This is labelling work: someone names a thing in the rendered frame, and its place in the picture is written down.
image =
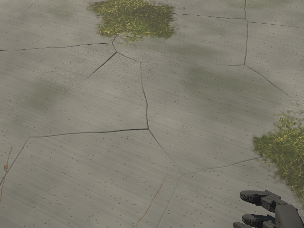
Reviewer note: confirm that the robot right hand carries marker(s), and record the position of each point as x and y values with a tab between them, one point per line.
286	216

